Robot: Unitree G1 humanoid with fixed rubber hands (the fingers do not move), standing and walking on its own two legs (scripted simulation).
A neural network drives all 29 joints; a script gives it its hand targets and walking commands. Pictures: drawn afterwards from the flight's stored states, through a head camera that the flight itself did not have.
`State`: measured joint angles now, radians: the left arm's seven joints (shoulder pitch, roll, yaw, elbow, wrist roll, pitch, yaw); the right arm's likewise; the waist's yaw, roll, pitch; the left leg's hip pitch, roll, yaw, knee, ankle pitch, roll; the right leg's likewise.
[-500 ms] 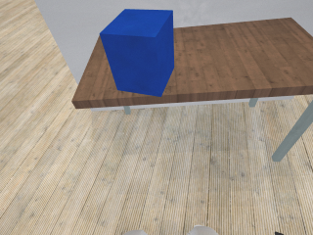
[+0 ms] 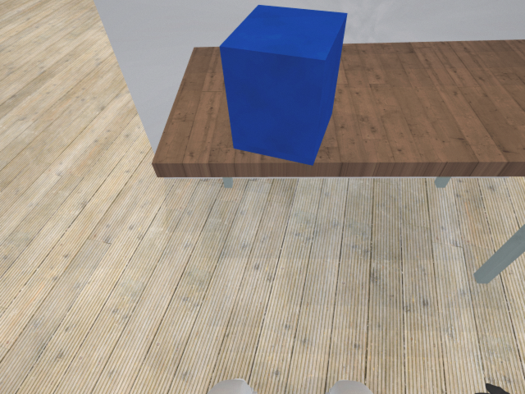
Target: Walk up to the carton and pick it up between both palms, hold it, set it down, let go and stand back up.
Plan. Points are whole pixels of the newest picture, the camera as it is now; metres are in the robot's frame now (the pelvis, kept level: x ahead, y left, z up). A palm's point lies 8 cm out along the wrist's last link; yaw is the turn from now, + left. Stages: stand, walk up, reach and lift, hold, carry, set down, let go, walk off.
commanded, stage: walk up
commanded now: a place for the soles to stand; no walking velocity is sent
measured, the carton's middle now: (286, 86) +0.73 -0.03 +0.08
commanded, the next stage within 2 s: none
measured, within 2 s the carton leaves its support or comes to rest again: neither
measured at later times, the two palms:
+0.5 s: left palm out of the picture +0.13 +0.32 -0.08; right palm out of the picture +0.09 -0.28 -0.10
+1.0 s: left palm (49, 384) +0.16 +0.37 -0.10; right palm (468, 383) +0.16 -0.28 -0.08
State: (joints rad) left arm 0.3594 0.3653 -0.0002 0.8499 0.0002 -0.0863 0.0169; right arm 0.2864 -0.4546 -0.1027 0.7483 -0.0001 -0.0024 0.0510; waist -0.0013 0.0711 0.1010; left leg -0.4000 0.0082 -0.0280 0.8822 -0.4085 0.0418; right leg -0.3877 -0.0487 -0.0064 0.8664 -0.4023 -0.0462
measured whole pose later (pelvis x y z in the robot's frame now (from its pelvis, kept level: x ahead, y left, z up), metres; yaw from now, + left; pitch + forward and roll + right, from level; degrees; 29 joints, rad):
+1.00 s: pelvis +0.11 +0.07 +0.00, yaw -3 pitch -3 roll -2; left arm 0.34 0.39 0.00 0.85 0.00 -0.09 0.02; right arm 0.31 -0.47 -0.11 0.75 0.00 0.00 0.05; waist 0.00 0.04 0.10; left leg -0.42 0.01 -0.02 0.87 -0.41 0.03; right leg -0.37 -0.08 -0.01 0.85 -0.42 -0.04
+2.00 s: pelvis +0.21 +0.05 +0.02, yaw -3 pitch -4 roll +0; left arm 0.31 0.40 0.00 0.85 0.00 -0.10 0.03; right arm 0.32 -0.43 -0.09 0.75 0.00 0.03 0.03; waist 0.00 0.05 0.14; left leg -0.40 -0.02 -0.06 0.99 -0.46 0.03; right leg -0.32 0.00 -0.02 0.74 -0.34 -0.04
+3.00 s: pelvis +0.24 +0.09 +0.01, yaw -2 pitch -2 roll +0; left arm 0.26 0.39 0.00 0.91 0.00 -0.07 0.02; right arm 0.31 -0.32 -0.05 0.75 0.00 -0.01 0.03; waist 0.00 0.01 0.10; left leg -0.38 -0.03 -0.03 0.79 -0.37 0.02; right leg -0.36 -0.03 -0.03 0.79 -0.39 -0.03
